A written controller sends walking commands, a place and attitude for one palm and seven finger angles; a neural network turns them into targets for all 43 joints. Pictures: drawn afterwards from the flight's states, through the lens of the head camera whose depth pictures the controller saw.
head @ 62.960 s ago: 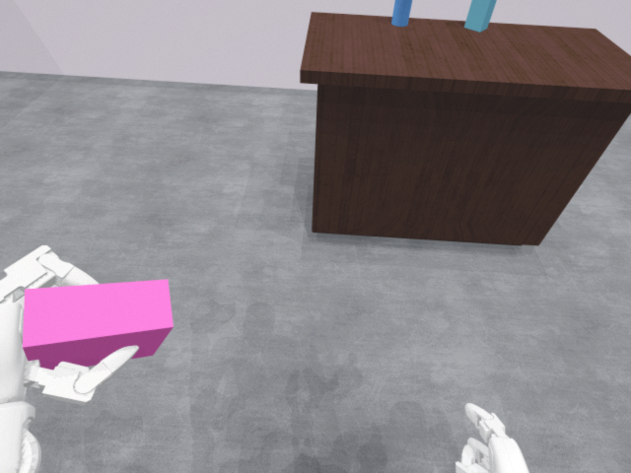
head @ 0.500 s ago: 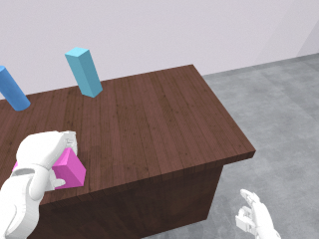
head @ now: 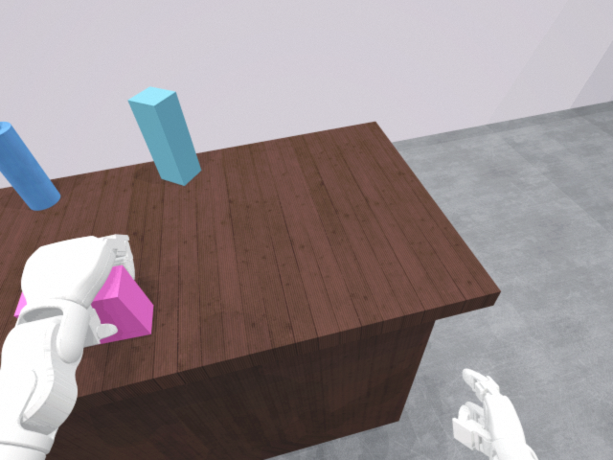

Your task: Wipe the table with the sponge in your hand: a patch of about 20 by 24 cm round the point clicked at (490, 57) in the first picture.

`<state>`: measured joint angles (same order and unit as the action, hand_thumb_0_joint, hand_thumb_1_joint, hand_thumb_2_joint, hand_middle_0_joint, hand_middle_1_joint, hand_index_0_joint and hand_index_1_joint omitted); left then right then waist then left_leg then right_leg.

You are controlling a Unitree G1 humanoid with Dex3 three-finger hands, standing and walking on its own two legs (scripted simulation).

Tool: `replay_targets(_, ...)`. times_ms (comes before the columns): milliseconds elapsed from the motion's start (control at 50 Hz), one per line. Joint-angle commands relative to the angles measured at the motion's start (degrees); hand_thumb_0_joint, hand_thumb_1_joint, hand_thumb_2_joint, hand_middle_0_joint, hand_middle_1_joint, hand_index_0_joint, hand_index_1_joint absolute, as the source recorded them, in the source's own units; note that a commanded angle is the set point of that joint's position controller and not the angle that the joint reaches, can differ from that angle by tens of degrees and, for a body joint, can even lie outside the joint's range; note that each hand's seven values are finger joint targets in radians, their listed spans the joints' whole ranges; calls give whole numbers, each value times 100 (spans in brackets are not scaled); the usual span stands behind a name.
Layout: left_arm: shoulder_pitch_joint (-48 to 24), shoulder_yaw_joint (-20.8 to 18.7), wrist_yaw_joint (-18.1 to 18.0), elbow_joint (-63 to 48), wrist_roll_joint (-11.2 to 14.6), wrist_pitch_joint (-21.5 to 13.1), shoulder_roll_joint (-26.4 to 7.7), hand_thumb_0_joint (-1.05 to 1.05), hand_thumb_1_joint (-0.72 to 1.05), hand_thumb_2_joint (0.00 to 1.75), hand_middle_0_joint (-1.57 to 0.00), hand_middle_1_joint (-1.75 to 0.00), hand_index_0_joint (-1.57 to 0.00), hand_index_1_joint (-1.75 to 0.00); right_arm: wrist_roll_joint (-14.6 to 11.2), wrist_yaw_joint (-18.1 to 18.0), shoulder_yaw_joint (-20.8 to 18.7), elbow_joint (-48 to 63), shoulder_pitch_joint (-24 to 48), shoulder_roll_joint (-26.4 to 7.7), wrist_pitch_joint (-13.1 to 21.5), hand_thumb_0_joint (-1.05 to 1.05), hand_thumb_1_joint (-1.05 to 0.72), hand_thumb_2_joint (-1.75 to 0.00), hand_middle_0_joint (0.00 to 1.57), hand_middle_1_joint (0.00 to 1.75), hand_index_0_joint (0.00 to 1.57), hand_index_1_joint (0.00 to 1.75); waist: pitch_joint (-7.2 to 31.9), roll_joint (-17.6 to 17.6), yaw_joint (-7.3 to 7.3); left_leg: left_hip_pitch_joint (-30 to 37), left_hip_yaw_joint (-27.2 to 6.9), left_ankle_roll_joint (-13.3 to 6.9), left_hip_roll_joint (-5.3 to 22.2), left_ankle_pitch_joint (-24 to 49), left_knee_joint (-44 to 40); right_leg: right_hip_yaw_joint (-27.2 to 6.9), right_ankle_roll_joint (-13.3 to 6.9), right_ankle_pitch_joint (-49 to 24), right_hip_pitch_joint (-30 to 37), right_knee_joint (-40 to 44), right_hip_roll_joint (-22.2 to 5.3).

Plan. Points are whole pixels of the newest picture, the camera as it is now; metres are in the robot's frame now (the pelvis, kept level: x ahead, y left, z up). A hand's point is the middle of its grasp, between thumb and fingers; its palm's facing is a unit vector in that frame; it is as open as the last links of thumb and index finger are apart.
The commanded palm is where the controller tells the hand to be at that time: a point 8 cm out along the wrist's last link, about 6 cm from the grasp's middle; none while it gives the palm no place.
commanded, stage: wipe forward along the first lane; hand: left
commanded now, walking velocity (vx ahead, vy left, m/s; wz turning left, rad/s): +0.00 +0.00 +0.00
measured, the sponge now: (98, 315) +0.24 +0.34 +0.06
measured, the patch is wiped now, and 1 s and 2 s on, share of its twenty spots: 0.00 0.40 0.60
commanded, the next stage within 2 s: slide across to the middle lane in 1.38 s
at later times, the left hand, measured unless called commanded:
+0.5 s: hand (110, 259) +0.30 +0.34 +0.10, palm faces -0.04 -0.04 -1.00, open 9.0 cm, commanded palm +0.28 +0.34 +0.15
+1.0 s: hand (116, 238) +0.34 +0.36 +0.10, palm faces -0.10 -0.01 -0.99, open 9.1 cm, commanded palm +0.33 +0.35 +0.13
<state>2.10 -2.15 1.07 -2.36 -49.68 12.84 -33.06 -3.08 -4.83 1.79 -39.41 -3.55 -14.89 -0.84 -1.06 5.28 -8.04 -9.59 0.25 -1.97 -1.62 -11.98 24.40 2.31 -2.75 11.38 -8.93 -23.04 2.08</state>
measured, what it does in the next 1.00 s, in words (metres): stands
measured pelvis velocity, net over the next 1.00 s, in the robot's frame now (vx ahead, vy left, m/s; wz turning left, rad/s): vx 0.01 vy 0.00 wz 0.01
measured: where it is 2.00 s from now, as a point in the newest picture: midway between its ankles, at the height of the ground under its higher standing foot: outside the picture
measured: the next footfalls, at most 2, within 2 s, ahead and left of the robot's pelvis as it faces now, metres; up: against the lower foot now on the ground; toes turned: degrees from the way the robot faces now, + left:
none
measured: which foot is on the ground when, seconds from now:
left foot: down 0.00-1.00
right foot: down 0.00-1.00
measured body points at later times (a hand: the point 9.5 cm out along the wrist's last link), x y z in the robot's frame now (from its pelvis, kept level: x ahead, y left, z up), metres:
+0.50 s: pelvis +0.01 +0.01 +0.00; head +0.03 -0.02 +0.45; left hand +0.30 +0.34 +0.15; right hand +0.22 -0.22 -0.11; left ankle +0.02 +0.10 -0.74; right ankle +0.02 -0.09 -0.74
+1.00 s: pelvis +0.01 +0.00 +0.00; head +0.04 -0.02 +0.44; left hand +0.34 +0.36 +0.15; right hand +0.18 -0.25 -0.13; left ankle +0.02 +0.10 -0.74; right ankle +0.02 -0.09 -0.74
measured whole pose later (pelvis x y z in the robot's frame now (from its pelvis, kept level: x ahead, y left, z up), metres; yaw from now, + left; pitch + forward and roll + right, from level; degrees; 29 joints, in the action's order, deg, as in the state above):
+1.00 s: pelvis +0.01 +0.00 +0.00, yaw +1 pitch +5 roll -1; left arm -22.0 -3.1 3.4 29.2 -54.1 7.4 -36.1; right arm -4.3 -3.9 0.5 -39.9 -9.5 -17.1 -4.6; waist 2.3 4.5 -3.7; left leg -18.9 -0.4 -2.4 -1.8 -13.3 27.6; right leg 3.0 -2.4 12.4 -17.6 -25.2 1.9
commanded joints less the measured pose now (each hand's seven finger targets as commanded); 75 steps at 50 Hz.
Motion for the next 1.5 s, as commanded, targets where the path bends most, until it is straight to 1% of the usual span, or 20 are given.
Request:
replay_targets(0,-1622,-736,-234,-614,-92,258,-1409,0,10,130,-120,-160,-120,-160,-4,-6,-218,897,1018,-679,245,0,-90,-90,20,30,20,30,1141,-29,171,193,-371,1,-22,767,-405,-463,-161,-289,200,426,-104)
replay_targets(120,-2040,-557,-37,-852,-228,174,-1408,0,10,130,-120,-160,-120,-160,-22,22,-117,1049,1176,-601,279,0,-90,-90,20,30,20,30,1427,67,188,357,-445,-50,-8,935,-411,-469,-207,-424,267,349,-38)
replay_targets(180,-1954,-582,-50,-198,-244,98,-1347,0,10,130,-120,-160,-120,-160,16,2,-196,906,843,-678,212,0,-90,-90,20,30,20,30,1212,-373,244,201,-404,-53,11,869,-395,-288,-148,-415,147,407,-58)
replay_targets(220,-2091,-865,-80,37,-274,109,-1669,0,10,130,-120,-160,-120,-160,-33,6,-173,884,949,-715,183,0,-90,-90,20,30,20,30,1109,-351,194,146,-396,-60,-5,796,-427,-464,-196,-319,120,427,-32)
replay_targets(240,-2260,-703,-84,140,-312,113,-1526,0,10,130,-120,-160,-120,-160,-6,-8,-197,867,836,-736,157,0,-90,-90,20,30,20,30,1204,-452,227,105,-330,-58,-10,896,-384,-312,-176,-454,172,377,-63)
replay_targets(320,-2261,-852,-107,391,-360,96,-1715,0,10,130,-120,-160,-120,-160,-36,31,-207,850,839,-764,103,0,-90,-90,20,30,20,30,1310,-138,181,114,-346,-37,-38,1107,-350,-438,-216,-638,210,336,-47)
replay_targets(360,-2367,-520,-56,546,-387,109,-1386,0,10,130,-120,-160,-120,-160,-37,49,-240,826,702,-750,71,0,-90,-90,20,30,20,30,1267,-151,274,82,-313,-31,-14,1127,-317,-258,-172,-671,107,314,-77)
replay_targets(400,-2393,-520,-10,674,-383,75,-1428,0,10,130,-120,-160,-120,-160,-34,53,-276,808,624,-794,45,0,-90,-90,20,30,20,30,1354,-115,294,97,-321,-42,-16,1187,-269,-244,-161,-766,114,305,-76)
replay_targets(500,-2488,-607,104,1131,-378,6,-1576,0,10,130,-120,-160,-120,-160,-47,52,-302,768,449,-876,-29,0,-90,-90,20,30,20,30,1325,-566,367,-80,-270,-93,-23,1143,-169,-262,-120,-948,92,266,-89)
replay_targets(580,-2559,-527,104,1204,-430,-150,-1490,0,10,130,-120,-160,-120,-160,-46,62,-326,803,353,-874,-24,0,-90,-90,20,30,20,30,1396,-330,367,-53,-277,-95,-29,1284,-109,-221,-144,-1025,10,212,-83)
replay_targets(920,-3690,-536,77,2786,-605,-519,-1818,0,10,130,-120,-160,-120,-160,-123,48,-363,690,-137,-1003,-125,0,-90,-90,20,30,20,30,1337,-580,557,-514,-233,-165,-39,730,58,-281,-140,-616,-485,145,-62)
replay_targets(960,-3854,-275,79,2985,-648,-556,-1615,0,10,130,-120,-160,-120,-160,-113,41,-391,647,-285,-1008,-148,0,-90,-90,20,30,20,30,1342,-597,648,-530,-195,-169,-49,646,116,-217,-95,-548,-591,129,-70)
replay_targets(1020,-4134,-497,54,3199,-677,-691,-1921,0,10,130,-120,-160,-120,-160,-134,33,-384,671,-320,-1021,-143,0,-90,-90,20,30,20,30,1439,-614,610,-629,-217,-192,-51,572,115,-305,-125,-496,-565,125,-69)
replay_targets(1080,-4121,-344,35,3444,-704,-804,-1776,0,10,130,-120,-160,-120,-160,-117,43,-431,622,-502,-1044,-187,0,-90,-90,20,30,20,30,1587,-637,643,-663,-180,-181,-54,618,195,-256,-91,-617,-540,73,-81)
replay_targets(1180,-4590,-431,-41,3800,-695,-989,-2000,0,10,130,-120,-160,-120,-160,-139,26,-445,558,-651,-1071,-213,0,-90,-90,20,30,20,30,1534,-645,721,-814,-155,-205,-39,451,215,-293,-71,-494,-631,83,-91)
replay_targets(1220,-4824,-677,-63,3987,-740,-1063,-2380,0,10,130,-120,-160,-120,-160,-161,12,-415,545,-651,-1087,-216,0,-90,-90,20,30,20,30,1558,-617,689,-907,-171,-212,-40,379,175,-342,-99,-391,-643,90,-84)
replay_targets(1240,-4947,-436,-64,4106,-776,-1086,-2163,0,10,130,-120,-160,-120,-160,-147,13,-428,520,-748,-1079,-222,0,-90,-90,20,30,20,30,1541,-596,761,-901,-158,-215,-48,372,205,-293,-84,-388,-685,67,-83)
replay_targets(1320,-5260,-567,-112,4342,-880,-1181,-2431,0,10,130,-120,-160,-120,-160,-161,35,-441,460,-835,-1106,-240,0,-90,-90,20,30,20,30,1645,-394,754,-899,-185,-215,-24,378,201,-340,-120,-332,-804,68,-71)
replay_targets(1340,-5366,-329,-115,4422,-899,-1197,-2219,0,10,130,-120,-160,-120,-160,-152,31,-466,442,-951,-1107,-250,0,-90,-90,20,30,20,30,1706,-503,839,-878,-163,-224,-29,382,260,-309,-93,-361,-805,40,-69)
replay_targets(1480,-5526,-354,-188,4608,-798,-1363,-2248,0,10,130,-120,-160,-120,-160,-179,54,-493,405,-1076,-1131,-290,0,-90,-90,20,30,20,30,1876,-533,853,-915,-180,-210,9,460,258,-331,-79,-528,-728,29,-78)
